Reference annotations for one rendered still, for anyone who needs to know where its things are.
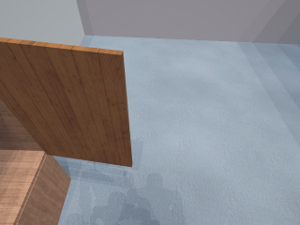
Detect cupboard door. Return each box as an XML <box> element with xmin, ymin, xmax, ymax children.
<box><xmin>0</xmin><ymin>37</ymin><xmax>133</xmax><ymax>167</ymax></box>

